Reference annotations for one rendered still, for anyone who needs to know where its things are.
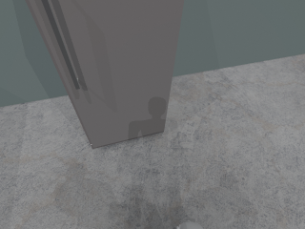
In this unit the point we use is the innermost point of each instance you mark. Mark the handle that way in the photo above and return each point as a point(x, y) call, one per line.
point(57, 33)

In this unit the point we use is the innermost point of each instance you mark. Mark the fridge door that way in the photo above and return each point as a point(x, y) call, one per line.
point(123, 54)

